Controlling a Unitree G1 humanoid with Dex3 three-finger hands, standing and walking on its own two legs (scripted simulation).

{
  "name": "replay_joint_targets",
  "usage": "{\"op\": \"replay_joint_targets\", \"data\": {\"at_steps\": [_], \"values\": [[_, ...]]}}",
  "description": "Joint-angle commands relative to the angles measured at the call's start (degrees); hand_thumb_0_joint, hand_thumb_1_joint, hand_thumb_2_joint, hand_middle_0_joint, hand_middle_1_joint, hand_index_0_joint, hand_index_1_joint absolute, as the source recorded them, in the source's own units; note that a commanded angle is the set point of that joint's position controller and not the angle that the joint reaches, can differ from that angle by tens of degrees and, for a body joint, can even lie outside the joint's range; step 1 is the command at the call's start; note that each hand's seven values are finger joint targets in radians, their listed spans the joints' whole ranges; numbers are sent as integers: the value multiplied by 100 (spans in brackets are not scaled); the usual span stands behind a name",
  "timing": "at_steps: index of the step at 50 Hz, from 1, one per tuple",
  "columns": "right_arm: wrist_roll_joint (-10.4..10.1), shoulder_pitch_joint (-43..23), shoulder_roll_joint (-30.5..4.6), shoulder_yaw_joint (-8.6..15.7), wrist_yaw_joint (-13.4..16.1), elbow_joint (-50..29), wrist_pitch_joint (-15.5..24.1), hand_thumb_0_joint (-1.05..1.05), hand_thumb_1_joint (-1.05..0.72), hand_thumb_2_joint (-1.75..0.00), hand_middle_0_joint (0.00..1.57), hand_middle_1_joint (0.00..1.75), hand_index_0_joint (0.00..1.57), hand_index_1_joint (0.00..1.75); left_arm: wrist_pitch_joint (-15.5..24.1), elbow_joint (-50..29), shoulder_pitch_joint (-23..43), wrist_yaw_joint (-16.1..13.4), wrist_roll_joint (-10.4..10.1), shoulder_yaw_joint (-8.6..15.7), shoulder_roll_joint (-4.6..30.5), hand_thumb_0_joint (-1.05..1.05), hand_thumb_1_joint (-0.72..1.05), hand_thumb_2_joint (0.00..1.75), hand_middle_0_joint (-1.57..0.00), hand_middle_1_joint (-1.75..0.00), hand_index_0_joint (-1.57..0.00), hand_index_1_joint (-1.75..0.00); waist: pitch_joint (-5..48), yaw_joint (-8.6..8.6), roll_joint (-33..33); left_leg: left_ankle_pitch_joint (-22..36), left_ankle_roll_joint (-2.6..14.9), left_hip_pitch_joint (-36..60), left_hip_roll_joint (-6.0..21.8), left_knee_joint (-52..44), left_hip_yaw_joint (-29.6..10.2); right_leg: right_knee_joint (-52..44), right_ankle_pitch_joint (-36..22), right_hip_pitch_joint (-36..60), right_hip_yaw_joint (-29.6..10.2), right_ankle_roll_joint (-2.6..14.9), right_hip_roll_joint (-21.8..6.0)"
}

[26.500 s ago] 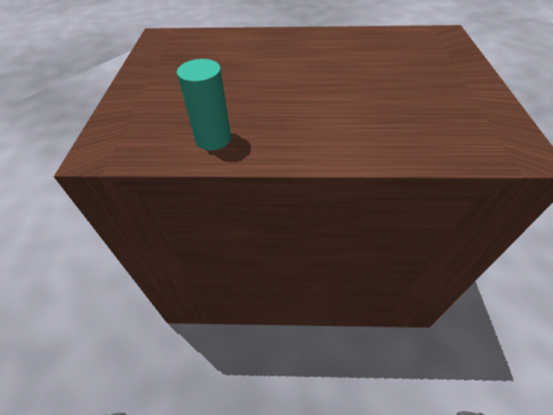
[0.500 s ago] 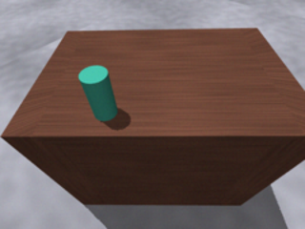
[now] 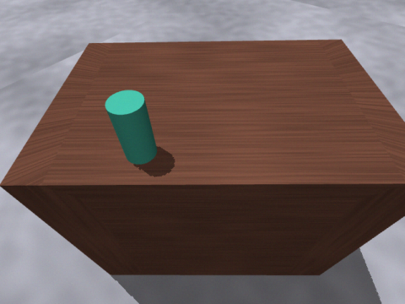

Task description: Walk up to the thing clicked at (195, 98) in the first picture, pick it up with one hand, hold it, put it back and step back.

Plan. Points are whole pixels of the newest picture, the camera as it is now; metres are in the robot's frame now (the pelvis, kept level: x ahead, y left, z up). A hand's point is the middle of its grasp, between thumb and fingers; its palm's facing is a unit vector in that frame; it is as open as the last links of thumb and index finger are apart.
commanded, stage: stand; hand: left
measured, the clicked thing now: (134, 129) +0.44 +0.17 +0.10
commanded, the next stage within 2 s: none
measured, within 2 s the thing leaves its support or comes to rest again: neither
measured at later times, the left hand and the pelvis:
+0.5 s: hand out of the picture +0.06 +0.26 -0.16, palm faces -0.03 -0.94 -0.35, open 10.6 cm; pelvis +0.00 +0.00 +0.00, yaw +0 degrees
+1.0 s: hand out of the picture +0.06 +0.26 -0.16, palm faces -0.02 -0.94 -0.34, open 7.4 cm; pelvis +0.00 +0.00 +0.00, yaw +0 degrees
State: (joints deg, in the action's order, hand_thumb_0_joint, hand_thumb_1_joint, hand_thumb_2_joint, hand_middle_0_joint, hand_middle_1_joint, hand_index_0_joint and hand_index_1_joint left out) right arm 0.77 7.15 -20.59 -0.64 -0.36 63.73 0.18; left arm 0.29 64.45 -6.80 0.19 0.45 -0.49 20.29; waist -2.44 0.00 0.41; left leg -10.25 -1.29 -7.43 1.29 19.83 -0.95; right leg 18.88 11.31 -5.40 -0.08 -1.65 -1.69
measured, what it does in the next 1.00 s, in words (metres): stands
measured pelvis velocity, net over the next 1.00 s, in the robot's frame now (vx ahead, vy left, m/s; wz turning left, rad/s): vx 0.00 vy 0.00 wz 0.01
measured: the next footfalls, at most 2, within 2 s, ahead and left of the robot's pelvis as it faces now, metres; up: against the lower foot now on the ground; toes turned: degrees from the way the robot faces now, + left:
none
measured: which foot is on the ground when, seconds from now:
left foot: down 0.00-1.00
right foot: down 0.00-1.00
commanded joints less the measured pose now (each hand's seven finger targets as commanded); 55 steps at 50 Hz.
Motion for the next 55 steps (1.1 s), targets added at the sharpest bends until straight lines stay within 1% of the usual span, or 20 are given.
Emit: {"op": "replay_joint_targets", "data": {"at_steps": [1,5,7,8,12,16,18,21,24,28,30,32,33,38,44,47,50,51,54,55], "values": [[-24,-151,-1201,233,83,-301,111,0,-90,-90,20,30,20,30,127,-276,135,-94,18,220,1231,0,-56,4,-5,-5,-5,-5,264,5,-13,857,210,24,560,-306,-452,-282,-850,5,-379,227,-558],[-17,-178,-1178,236,73,-304,102,0,-90,-90,20,30,20,30,126,-290,174,-98,15,228,1246,0,-58,3,-5,-5,-5,-5,168,0,-41,530,196,-43,543,-392,-487,-345,-475,-115,-377,232,-541],[-22,-194,-1233,271,76,-319,105,0,-90,-90,20,30,20,30,139,-306,147,-96,32,235,1259,0,-42,19,-20,-21,-20,-21,296,-8,-79,677,223,92,572,-307,-496,-337,-626,-83,-390,250,-565],[-23,-167,-1207,249,69,-313,107,0,-90,-90,20,30,20,30,146,-312,137,-91,26,223,1230,0,-34,27,-20,-29,-20,-29,306,-9,-31,694,224,57,569,-294,-476,-340,-683,-47,-388,244,-575],[-20,-179,-1191,248,74,-310,116,0,-90,-90,20,30,20,30,144,-328,150,-93,27,238,1256,0,-2,59,-20,-30,-20,-30,324,-13,-34,806,220,100,576,-300,-473,-285,-807,-24,-390,258,-585],[-13,-143,-1199,253,71,-295,113,0,-90,-90,20,30,20,30,134,-326,97,-82,32,242,1254,0,30,90,-20,-30,-20,-30,216,0,-37,422,225,-4,554,-378,-485,-358,-465,-101,-398,264,-563],[-19,-163,-1197,249,67,-296,114,0,-90,-90,20,30,20,30,123,-321,89,-86,24,242,1242,0,46,90,-20,-30,-20,-30,212,-1,-10,417,219,-2,553,-406,-515,-333,-422,-110,-377,262,-552],[-19,-163,-1219,262,68,-307,130,0,-90,-90,20,30,20,30,141,-350,86,-83,15,241,1255,0,70,90,-20,-30,-20,-30,324,2,-2,719,225,67,574,-324,-487,-320,-638,-56,-395,256,-579],[-28,-116,-1180,245,71,-289,117,0,-90,-90,20,30,20,30,145,-338,87,-87,25,243,1251,0,90,90,-20,-30,-20,-30,316,-11,-79,742,234,33,575,-320,-498,-295,-723,6,-385,247,-589],[-28,-147,-1203,253,70,-300,113,0,-90,-90,20,30,20,30,140,-333,72,-94,21,248,1246,0,90,90,-20,-30,-20,-30,259,-5,-70,636,237,31,569,-323,-509,-334,-599,-49,-370,235,-583],[-14,-107,-1178,238,70,-286,104,0,-90,-90,20,30,20,30,124,-331,96,-85,27,254,1255,0,90,90,-20,-30,-20,-30,149,-24,-11,310,225,-94,534,-411,-505,-361,-376,-114,-378,248,-562],[-16,-128,-1209,257,68,-292,108,0,-90,-90,20,30,20,30,125,-333,31,-76,37,249,1235,0,90,90,-20,-30,-20,-30,165,-10,22,236,235,-79,539,-401,-518,-374,-320,-144,-366,247,-558],[-27,-153,-1206,257,63,-277,106,0,-90,-90,20,30,20,30,128,-320,57,-82,32,246,1236,0,90,90,-20,-30,-20,-30,151,-10,-10,261,225,-40,542,-399,-548,-372,-268,-158,-378,253,-556],[-22,-118,-1183,249,68,-290,133,0,-90,-90,20,30,20,30,141,-349,40,-79,16,258,1236,0,90,90,-20,-30,-20,-30,331,-10,6,828,233,22,556,-304,-486,-291,-818,30,-376,249,-599],[-25,-116,-1169,251,70,-265,125,0,-90,-90,20,30,20,30,125,-339,69,-83,16,259,1239,0,90,90,-20,-30,-20,-30,217,-8,-66,589,215,7,545,-374,-514,-318,-511,-97,-360,248,-572],[-29,-169,-1206,270,75,-287,117,0,-90,-90,20,30,20,30,133,-356,39,-83,27,264,1235,0,90,90,-20,-30,-20,-30,273,4,-35,663,231,78,558,-303,-505,-337,-578,-91,-358,243,-576],[-28,-147,-1185,264,73,-292,135,0,-90,-90,20,30,20,30,142,-368,42,-81,24,262,1235,0,90,90,-20,-30,-20,-30,394,-5,-33,957,232,118,574,-272,-489,-271,-912,27,-362,244,-603],[-37,-171,-1192,261,72,-281,133,0,-90,-90,20,30,20,30,142,-356,24,-84,13,256,1217,0,90,90,-20,-30,-20,-30,354,4,-11,1006,228,136,567,-259,-492,-275,-922,14,-342,247,-596],[-32,-166,-1211,267,74,-279,125,0,-90,-90,20,30,20,30,134,-361,50,-87,11,256,1222,0,90,90,-20,-30,-20,-30,277,-10,-14,743,226,90,579,-316,-508,-341,-643,-52,-365,237,-590],[-29,-206,-1197,274,73,-292,123,0,-90,-90,20,30,20,30,141,-378,54,-88,24,254,1225,0,90,90,-20,-30,-20,-30,362,6,-65,961,231,154,594,-256,-499,-302,-841,-17,-334,238,-593]]}}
